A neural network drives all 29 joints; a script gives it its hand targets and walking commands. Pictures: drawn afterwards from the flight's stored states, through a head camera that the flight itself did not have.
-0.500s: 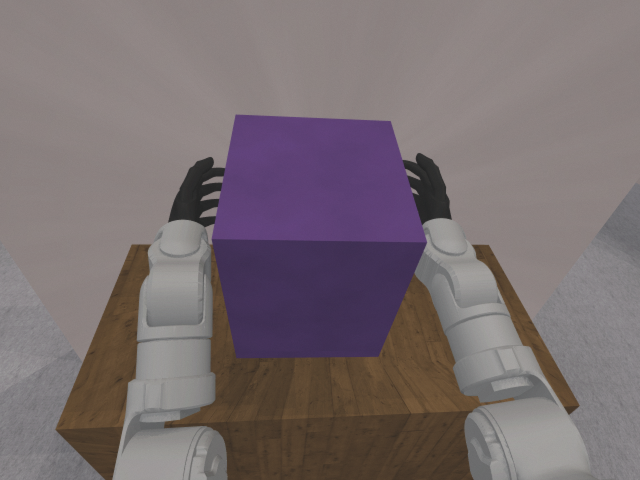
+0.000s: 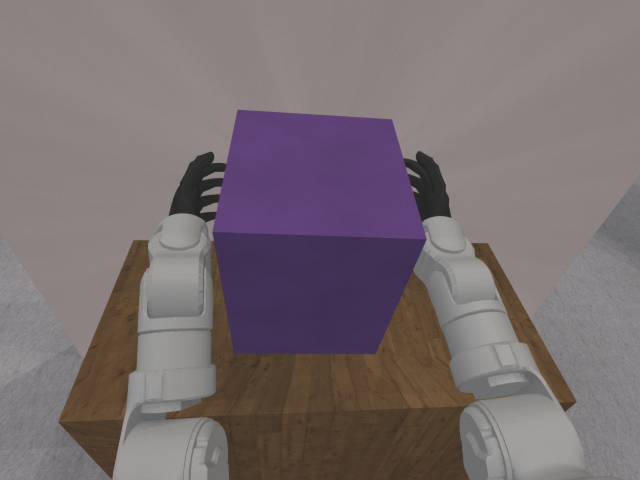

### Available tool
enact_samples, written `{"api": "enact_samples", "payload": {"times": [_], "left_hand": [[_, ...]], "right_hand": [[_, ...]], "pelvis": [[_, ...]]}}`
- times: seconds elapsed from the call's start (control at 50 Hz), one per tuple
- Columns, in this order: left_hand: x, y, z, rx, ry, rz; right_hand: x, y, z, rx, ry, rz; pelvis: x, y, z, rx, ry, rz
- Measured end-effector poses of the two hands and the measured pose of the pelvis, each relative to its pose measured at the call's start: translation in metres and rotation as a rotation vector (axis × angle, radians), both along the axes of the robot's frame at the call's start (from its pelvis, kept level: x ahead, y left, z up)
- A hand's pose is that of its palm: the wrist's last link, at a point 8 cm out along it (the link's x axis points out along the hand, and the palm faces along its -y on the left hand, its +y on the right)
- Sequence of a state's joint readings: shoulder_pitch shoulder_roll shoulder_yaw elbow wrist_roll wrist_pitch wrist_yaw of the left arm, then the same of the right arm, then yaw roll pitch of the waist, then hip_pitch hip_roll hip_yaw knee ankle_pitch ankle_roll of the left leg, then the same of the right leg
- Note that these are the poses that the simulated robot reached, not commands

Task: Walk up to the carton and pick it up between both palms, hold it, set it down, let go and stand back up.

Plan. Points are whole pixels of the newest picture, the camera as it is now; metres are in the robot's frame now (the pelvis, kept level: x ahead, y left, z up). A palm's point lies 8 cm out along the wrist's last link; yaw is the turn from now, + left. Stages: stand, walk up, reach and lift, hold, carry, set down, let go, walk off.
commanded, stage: hold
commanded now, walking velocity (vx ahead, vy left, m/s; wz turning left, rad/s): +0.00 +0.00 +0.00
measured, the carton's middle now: (310, 239) +0.39 +0.01 +0.12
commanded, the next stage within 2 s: none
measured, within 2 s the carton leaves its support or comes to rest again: neither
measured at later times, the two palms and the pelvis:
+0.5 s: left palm (193, 221) +0.35 +0.15 +0.17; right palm (433, 220) +0.37 -0.14 +0.18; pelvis +0.01 +0.00 +0.00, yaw +0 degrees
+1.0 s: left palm (192, 219) +0.36 +0.16 +0.17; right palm (431, 215) +0.37 -0.14 +0.18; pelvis +0.01 +0.00 +0.00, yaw +0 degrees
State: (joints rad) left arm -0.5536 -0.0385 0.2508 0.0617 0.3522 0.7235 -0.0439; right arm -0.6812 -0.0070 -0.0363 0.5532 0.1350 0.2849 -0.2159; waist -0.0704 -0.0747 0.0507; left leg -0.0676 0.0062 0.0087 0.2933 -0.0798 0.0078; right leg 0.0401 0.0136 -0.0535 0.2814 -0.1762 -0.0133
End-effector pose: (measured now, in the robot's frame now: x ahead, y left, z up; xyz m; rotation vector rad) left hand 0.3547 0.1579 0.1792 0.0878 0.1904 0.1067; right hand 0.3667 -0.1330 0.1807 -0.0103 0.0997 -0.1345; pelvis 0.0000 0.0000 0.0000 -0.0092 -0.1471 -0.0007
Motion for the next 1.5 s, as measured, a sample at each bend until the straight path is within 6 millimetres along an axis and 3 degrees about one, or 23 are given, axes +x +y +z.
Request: {"api": "enact_samples", "payload": {"times": [0.38, 0.74, 1.22, 1.5], "left_hand": [[0.0, -0.002, -0.007, 0.018, 0.001, -0.001], [0.008, -0.006, 0.001, -0.007, -0.006, 0.007], [0.006, -0.004, -0.001, 0.0, -0.002, 0.003], [-0.006, -0.002, -0.006, 0.011, 0.003, 0.002]], "right_hand": [[0.001, -0.002, -0.007, 0.002, -0.004, 0.005], [0.01, -0.006, 0.003, 0.006, -0.014, 0.007], [0.007, -0.004, 0.0, 0.015, -0.01, 0.002], [-0.004, -0.002, -0.006, 0.005, -0.006, 0.006]], "pelvis": [[0.006, 0.002, 0.0, -0.003, -0.008, 0.004], [0.009, -0.005, 0.0, 0.004, -0.007, 0.004], [0.008, -0.002, 0.0, 0.001, 0.003, 0.001], [0.003, -0.001, 0.0, -0.001, -0.016, 0.005]]}}
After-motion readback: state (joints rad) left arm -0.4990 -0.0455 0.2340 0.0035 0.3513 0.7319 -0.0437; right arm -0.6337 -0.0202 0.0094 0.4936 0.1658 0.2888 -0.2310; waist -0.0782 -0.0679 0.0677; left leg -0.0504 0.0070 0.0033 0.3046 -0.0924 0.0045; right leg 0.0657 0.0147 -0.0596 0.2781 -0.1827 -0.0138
